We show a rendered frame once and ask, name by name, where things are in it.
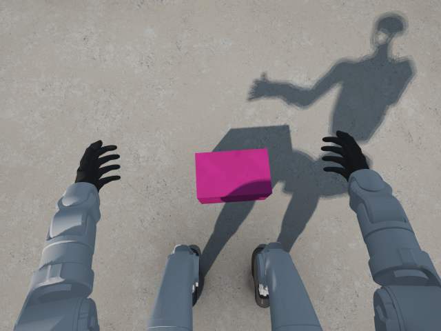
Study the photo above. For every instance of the robot right hand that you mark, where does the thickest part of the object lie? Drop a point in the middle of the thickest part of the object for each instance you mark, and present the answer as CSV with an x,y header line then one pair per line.
x,y
352,157

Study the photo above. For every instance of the carton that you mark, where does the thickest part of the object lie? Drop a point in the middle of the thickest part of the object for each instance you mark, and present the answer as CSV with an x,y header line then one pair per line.
x,y
231,176

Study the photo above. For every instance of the robot left upper arm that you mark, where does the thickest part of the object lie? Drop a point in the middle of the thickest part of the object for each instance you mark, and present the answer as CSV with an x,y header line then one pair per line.
x,y
74,314

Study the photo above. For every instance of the robot right upper arm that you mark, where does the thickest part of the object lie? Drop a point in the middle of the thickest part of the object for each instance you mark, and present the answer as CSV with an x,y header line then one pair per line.
x,y
407,308

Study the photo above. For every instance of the robot left hand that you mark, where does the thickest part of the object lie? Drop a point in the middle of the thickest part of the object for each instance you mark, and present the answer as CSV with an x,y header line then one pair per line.
x,y
89,170

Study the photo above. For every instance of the right robot forearm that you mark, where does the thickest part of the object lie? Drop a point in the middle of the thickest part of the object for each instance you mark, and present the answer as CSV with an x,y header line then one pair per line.
x,y
395,255

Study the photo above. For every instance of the left robot forearm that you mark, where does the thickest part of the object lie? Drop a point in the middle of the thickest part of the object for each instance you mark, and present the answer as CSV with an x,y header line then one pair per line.
x,y
65,270

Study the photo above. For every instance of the robot right shin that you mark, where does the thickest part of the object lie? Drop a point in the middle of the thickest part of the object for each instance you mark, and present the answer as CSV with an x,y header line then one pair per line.
x,y
271,245

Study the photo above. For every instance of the robot left foot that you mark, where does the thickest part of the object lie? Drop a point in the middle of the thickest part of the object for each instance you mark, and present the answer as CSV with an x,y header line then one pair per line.
x,y
194,294

